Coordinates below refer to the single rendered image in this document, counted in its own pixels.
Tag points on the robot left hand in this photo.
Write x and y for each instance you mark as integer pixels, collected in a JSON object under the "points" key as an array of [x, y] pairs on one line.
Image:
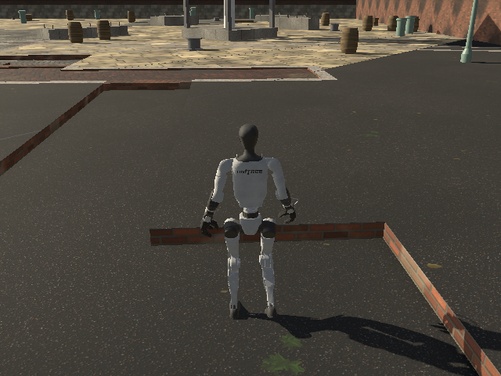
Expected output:
{"points": [[204, 225]]}

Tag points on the left robot forearm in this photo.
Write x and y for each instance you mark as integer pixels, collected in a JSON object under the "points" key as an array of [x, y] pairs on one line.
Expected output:
{"points": [[210, 209]]}

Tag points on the left robot foot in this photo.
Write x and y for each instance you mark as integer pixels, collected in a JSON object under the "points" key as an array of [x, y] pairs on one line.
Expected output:
{"points": [[234, 313]]}

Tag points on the right robot foot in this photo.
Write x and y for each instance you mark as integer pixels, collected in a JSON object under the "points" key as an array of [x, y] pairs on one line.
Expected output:
{"points": [[271, 312]]}

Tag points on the robot left upper arm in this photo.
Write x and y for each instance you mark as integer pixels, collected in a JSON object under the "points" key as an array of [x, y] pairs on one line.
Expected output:
{"points": [[220, 179]]}

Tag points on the right robot forearm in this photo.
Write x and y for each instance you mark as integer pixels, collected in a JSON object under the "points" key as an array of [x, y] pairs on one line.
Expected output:
{"points": [[287, 203]]}

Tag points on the robot right hand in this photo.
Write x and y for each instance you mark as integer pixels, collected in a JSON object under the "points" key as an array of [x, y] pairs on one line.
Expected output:
{"points": [[290, 219]]}

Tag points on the robot foot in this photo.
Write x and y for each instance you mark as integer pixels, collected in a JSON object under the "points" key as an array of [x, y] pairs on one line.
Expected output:
{"points": [[271, 312], [234, 313]]}

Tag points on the robot right upper arm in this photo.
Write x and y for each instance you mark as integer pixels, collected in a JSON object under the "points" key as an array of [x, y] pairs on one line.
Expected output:
{"points": [[278, 177]]}

